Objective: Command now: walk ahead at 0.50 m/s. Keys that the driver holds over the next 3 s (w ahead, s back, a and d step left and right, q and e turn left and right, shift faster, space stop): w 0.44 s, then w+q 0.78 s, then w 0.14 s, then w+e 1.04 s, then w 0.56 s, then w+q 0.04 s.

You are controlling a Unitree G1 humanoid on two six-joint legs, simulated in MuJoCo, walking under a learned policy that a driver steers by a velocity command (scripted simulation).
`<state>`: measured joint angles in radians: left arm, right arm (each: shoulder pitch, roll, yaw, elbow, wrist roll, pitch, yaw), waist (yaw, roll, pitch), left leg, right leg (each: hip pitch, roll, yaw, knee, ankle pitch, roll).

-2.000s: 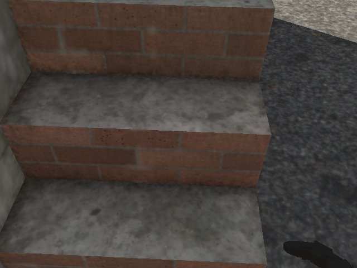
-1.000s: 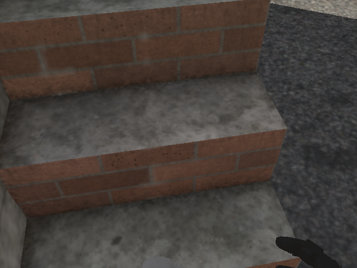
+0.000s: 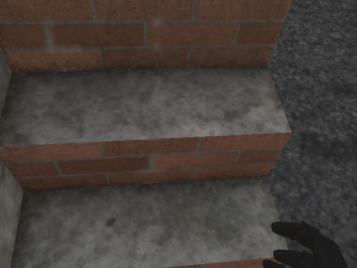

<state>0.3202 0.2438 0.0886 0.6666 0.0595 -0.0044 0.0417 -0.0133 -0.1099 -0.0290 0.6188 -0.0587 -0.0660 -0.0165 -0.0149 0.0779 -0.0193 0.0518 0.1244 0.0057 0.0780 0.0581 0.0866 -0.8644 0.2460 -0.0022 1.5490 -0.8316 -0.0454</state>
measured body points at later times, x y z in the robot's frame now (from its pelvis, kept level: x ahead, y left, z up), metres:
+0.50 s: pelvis +0.17 -0.08 +0.15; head +0.13 -0.10 +0.60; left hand +0.20 +0.15 +0.02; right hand +0.37 -0.28 +0.09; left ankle +0.22 +0.07 -0.18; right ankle +0.14 -0.16 -0.56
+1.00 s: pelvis +0.35 -0.07 +0.34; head +0.33 -0.09 +0.79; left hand +0.44 +0.17 +0.25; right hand +0.49 -0.29 +0.20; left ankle +0.41 +0.00 -0.34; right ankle +0.43 -0.19 -0.20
